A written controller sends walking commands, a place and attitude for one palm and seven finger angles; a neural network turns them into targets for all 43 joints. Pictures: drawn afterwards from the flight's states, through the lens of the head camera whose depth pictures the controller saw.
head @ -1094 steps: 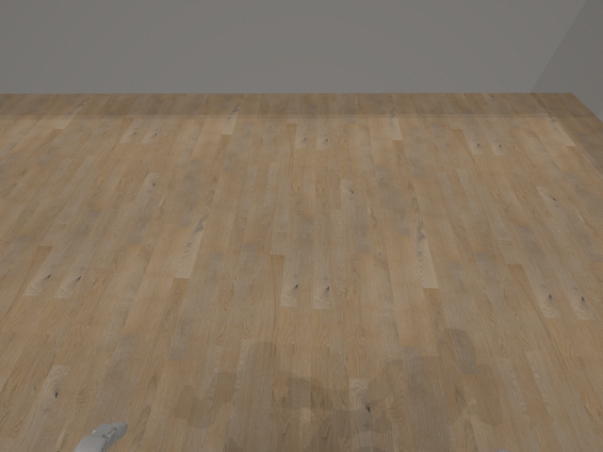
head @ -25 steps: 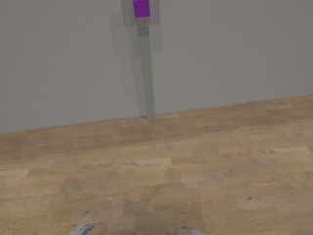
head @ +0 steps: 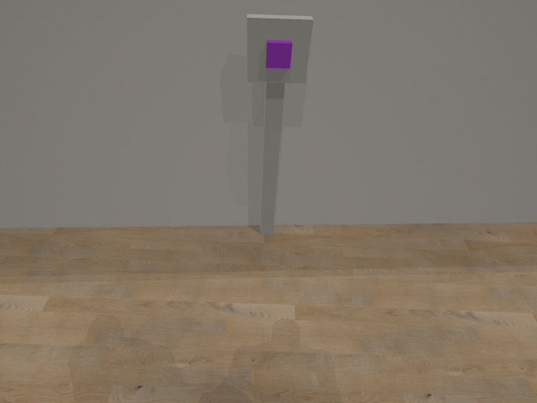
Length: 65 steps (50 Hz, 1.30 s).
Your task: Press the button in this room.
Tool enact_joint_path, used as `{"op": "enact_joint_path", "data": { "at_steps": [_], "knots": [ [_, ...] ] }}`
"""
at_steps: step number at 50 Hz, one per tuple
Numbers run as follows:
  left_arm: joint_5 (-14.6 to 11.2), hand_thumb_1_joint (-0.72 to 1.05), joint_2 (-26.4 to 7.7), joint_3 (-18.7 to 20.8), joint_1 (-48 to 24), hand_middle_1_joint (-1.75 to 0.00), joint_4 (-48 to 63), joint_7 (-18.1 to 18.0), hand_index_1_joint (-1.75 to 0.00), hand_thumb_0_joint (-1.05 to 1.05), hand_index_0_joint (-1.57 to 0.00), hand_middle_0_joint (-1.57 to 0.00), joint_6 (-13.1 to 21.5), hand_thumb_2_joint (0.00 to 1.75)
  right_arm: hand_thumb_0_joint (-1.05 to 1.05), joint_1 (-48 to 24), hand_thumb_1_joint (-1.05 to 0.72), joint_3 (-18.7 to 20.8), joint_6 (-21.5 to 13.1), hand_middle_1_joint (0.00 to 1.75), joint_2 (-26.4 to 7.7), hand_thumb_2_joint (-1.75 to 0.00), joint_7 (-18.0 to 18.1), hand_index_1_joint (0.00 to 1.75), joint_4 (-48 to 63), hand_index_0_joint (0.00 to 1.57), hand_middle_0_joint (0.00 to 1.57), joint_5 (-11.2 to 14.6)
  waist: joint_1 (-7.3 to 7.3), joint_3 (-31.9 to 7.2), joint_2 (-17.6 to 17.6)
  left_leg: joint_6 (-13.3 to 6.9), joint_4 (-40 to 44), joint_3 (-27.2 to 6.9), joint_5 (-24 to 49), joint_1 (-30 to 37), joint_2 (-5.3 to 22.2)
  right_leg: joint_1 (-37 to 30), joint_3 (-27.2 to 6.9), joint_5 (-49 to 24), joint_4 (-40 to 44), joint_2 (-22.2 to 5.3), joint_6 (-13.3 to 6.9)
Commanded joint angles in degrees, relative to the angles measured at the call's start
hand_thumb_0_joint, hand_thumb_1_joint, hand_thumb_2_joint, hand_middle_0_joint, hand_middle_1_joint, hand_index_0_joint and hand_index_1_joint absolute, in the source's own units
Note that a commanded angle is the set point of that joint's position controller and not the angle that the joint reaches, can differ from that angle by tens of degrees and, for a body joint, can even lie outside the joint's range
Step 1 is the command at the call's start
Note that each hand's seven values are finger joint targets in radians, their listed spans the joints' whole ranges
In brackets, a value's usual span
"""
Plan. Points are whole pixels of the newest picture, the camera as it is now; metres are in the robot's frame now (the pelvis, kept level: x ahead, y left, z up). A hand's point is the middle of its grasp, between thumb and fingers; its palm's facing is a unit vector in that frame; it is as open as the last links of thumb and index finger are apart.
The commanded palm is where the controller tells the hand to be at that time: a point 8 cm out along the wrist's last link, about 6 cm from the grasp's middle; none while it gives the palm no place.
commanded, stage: stand and wait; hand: left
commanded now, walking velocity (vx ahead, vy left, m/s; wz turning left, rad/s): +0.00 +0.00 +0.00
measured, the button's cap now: (278, 53) +0.98 +0.06 +0.11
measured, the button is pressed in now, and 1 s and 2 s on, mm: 0 0 0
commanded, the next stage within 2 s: look at it before walking up in 0.34 s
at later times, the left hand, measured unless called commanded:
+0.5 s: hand out of the picture +0.00 +0.15 -0.18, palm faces +0.02 -0.99 -0.14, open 7.4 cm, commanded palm none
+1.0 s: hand out of the picture +0.02 +0.16 -0.18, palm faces +0.01 -0.99 -0.17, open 7.4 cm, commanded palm none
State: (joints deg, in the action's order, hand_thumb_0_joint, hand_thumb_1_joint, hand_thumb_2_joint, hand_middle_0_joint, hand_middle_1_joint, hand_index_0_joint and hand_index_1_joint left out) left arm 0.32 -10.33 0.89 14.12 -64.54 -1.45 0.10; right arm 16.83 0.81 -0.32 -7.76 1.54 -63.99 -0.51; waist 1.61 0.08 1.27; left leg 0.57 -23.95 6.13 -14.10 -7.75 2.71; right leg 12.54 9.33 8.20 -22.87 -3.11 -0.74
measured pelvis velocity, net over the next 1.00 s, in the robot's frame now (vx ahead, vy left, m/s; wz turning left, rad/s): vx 0.04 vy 0.01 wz -0.03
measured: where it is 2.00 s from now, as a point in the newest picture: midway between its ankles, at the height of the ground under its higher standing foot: outside the picture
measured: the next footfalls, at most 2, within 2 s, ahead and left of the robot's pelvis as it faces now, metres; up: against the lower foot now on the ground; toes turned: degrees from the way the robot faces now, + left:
none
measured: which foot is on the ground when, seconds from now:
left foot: down 0.00-1.00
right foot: down 0.00-1.00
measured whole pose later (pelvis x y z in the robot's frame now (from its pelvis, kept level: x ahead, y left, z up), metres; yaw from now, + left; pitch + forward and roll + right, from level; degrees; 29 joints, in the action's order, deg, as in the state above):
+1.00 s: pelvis +0.04 +0.01 +0.00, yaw -2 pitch -1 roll +0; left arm 0.4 -6.7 -0.6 17.1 -66.4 -2.4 1.2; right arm 18.1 0.6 -1.3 -6.1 2.1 -66.7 -0.1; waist 0.4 2.3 -0.2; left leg 0.2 -21.3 7.9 -16.3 -3.9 2.2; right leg 11.2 7.5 11.6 -23.9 -3.3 0.2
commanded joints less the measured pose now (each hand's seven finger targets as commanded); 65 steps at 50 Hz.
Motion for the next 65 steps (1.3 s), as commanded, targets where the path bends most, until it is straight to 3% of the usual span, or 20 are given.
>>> {"op": "enact_joint_path", "data": {
  "at_steps": [1, 4, 7, 13, 17, 28, 32, 42, 50, 53, 58, 61, 64, 65],
  "knots": [
    [0.0, 0.90, -3.1, -0.3, 4.1, -0.30, 0.2, -0.2, -0.30, 0.00, -0.20, -0.20, 1.1, 0.90, 0.00, 2.6, -0.90, 0.5, -0.8, 0.30, -4.7, -0.90, 0.1, 0.30, 1.3, 0.20, 0.20, 0.1, -0.57, 4.3, -3.8, -0.5, 9.8, -5.9, -0.4, -5.8, 6.1, -3.6, -6.9, -0.9, 4.8, -5.0, 1.1],
    [0.1, 0.90, -2.4, -0.6, 5.3, -0.30, -0.5, -0.4, -0.30, 0.00, -0.20, -0.20, 1.4, 0.90, 0.00, 3.5, -0.90, 0.4, -0.8, 0.30, -4.6, -0.90, 0.1, 0.30, 0.6, 0.20, 0.20, 0.2, -1.18, 4.5, -0.4, -0.7, 9.4, -5.3, 0.6, -3.9, 5.8, -2.3, -7.3, -0.6, 5.4, -5.3, 1.0],
    [0.1, 0.90, -1.9, -0.8, 6.7, -0.30, -1.2, -0.6, -0.30, 0.00, -0.20, -0.20, 1.5, 0.90, 0.00, 3.9, -0.90, 0.4, -0.8, 0.30, -4.5, -0.90, 0.1, 0.30, 0.1, 0.20, 0.20, 0.3, -1.38, 4.5, 0.8, -1.0, 9.2, -5.0, 0.9, -2.7, 5.8, -1.2, -7.4, -0.1, 5.4, -5.3, 1.1],
    [0.2, 0.90, -0.8, -0.9, 9.0, -0.30, -2.1, -0.9, -0.30, 0.00, -0.20, -0.20, 1.6, 0.90, 0.00, 4.4, -0.90, 0.2, -1.2, 0.30, -3.6, -0.90, 0.4, 0.30, -0.9, 0.20, 0.20, 0.4, -1.33, 2.8, -0.7, -1.4, 8.5, -4.3, 4.1, -1.3, 5.8, -2.2, -7.5, -3.3, 4.1, -5.4, 0.8],
    [0.2, 0.90, -0.4, -1.0, 9.5, -0.30, -2.4, -1.1, -0.30, 0.00, -0.20, -0.20, 1.5, 0.90, 0.00, 4.9, -0.90, 0.1, -1.1, 0.30, -2.8, -0.90, 0.5, 0.30, -1.5, 0.20, 0.20, 0.4, -1.26, 5.0, -1.4, -1.3, 8.5, -4.2, 3.1, -2.9, 5.6, -1.8, -7.5, -2.6, 3.9, -5.3, 0.8],
    [0.1, 0.90, -0.2, -0.9, 8.9, -0.30, -1.9, -1.4, -0.30, 0.00, -0.20, -0.20, 1.5, 0.90, 0.00, 6.6, -0.90, 0.1, -1.3, 0.30, -1.8, -0.90, 0.6, 0.30, -2.4, 0.20, 0.20, 0.3, -1.24, 5.5, -1.3, -1.3, 7.8, -3.9, 5.6, -3.3, 5.6, -2.4, -7.6, -4.9, 2.5, -5.2, 0.4],
    [0.1, 0.90, -0.4, -0.8, 8.8, -0.30, -1.6, -1.4, -0.30, 0.00, -0.20, -0.20, 1.6, 0.90, 0.00, 7.0, -0.90, 0.2, -1.5, 0.30, -1.9, -0.90, 0.7, 0.30, -2.4, 0.20, 0.20, 0.2, -1.27, 4.5, -1.6, -1.3, 7.1, -3.8, 8.5, -2.5, 5.7, -3.3, -7.6, -7.7, 1.7, -5.2, 0.2],
    [0.2, 0.90, -1.0, -0.7, 8.0, -0.30, -1.0, -1.4, -0.30, 0.00, -0.20, -0.20, 1.5, 0.90, 0.00, 6.8, -0.90, 0.3, -1.4, 0.30, -2.4, -0.90, 0.7, 0.30, -2.3, 0.20, 0.20, 0.3, -1.36, 5.3, -0.5, -1.4, 7.4, -3.8, 7.3, -2.0, 5.6, -2.9, -7.4, -6.1, 2.2, -5.1, 0.3],
    [0.2, 0.90, -1.9, -0.4, 7.6, -0.30, -0.7, -1.3, -0.30, 0.00, -0.20, -0.20, 1.8, 0.90, 0.00, 6.3, -0.90, 0.6, -1.6, 0.30, -3.3, -0.90, 0.8, 0.30, -2.3, 0.20, 0.20, 0.2, -1.49, 3.3, -1.2, -1.4, 6.9, -3.7, 9.5, -0.6, 5.6, -4.3, -7.5, -8.7, 2.0, -5.2, -0.1],
    [0.2, 0.90, -2.0, -0.4, 7.4, -0.30, -0.8, -1.3, -0.30, 0.00, -0.20, -0.20, 1.8, 0.90, 0.00, 5.7, -0.90, 0.6, -1.5, 0.30, -3.6, -0.90, 0.8, 0.30, -2.1, 0.20, 0.20, 0.2, -1.46, 4.5, -1.8, -1.3, 7.0, -3.7, 8.5, -0.8, 5.5, -3.5, -7.6, -7.7, 2.4, -5.2, -0.1],
    [0.5, 0.90, -3.0, 1.0, 5.6, -0.30, 0.2, -0.8, -0.30, 0.00, -0.20, -0.20, 0.1, 0.90, 0.00, 4.7, -0.90, 1.7, -0.1, 0.30, -3.9, -0.90, 1.4, 0.30, -1.3, 0.20, 0.20, 0.1, -1.82, 6.1, -2.4, -1.0, 2.3, -0.9, 6.3, -0.6, 6.8, 2.1, -10.0, -10.2, -1.3, -4.8, -0.8],
    [0.7, 0.90, -4.1, 2.2, 3.3, -0.30, 2.4, -0.3, -0.30, 0.00, -0.20, -0.20, -0.7, 0.90, 0.00, 3.5, -0.90, 2.8, 0.4, 0.30, -5.8, -0.90, 1.5, 0.30, 0.7, 0.20, 0.20, 0.0, -2.18, 4.6, -2.3, -1.5, 0.7, -1.1, 3.9, -0.5, 8.6, 5.2, -10.5, -8.8, -5.4, -3.6, -1.1],
    [1.1, 0.90, -3.7, 3.2, 1.7, -0.30, 5.1, 0.4, -0.30, 0.00, -0.20, -0.20, -1.5, 0.90, 0.00, 1.5, -0.90, 4.1, 0.6, 0.30, -8.1, -0.90, 1.7, 0.30, 2.9, 0.20, 0.20, -0.3, -2.01, 4.4, -6.1, -3.9, 2.7, -4.3, 1.5, -1.0, 13.1, 9.8, -9.0, -3.5, -13.4, -0.7, -0.4],
    [1.2, 0.90, -3.3, 3.4, 1.2, -0.30, 6.0, 0.7, -0.30, 0.00, -0.20, -0.20, -1.8, 0.90, 0.00, 0.6, -0.90, 4.5, 0.5, 0.30, -9.2, -0.90, 1.7, 0.30, 3.7, 0.20, 0.20, -0.4, -1.96, 4.7, -8.4, -5.5, 3.9, -5.4, 3.3, -1.1, 15.9, 11.6, -7.6, 3.6, -18.8, 0.4, 0.1]
  ]
}}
